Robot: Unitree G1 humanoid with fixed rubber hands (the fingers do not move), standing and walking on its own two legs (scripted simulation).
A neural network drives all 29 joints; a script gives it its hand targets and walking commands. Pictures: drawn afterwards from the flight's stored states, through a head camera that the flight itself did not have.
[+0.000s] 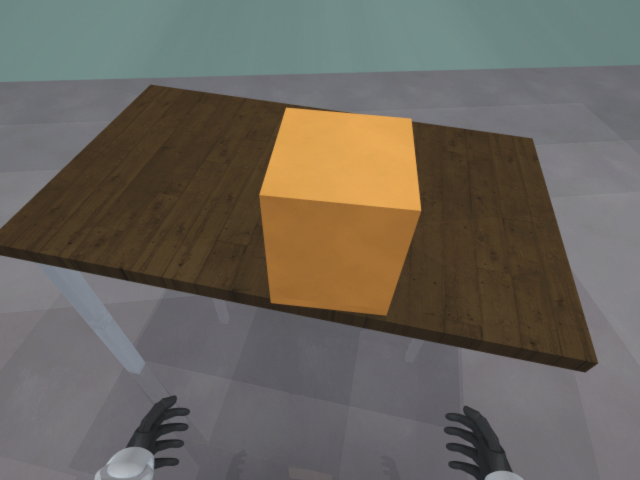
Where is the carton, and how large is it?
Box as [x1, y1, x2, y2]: [259, 108, 420, 315]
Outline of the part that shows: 286,108 259,194 271,302 385,315 420,212 411,119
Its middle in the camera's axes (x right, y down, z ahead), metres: +0.03 -0.04 +0.63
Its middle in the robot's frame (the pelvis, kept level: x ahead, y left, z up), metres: +0.50 -0.04 +0.02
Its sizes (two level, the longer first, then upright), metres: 0.210 0.200 0.250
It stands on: a table, 0.67 m high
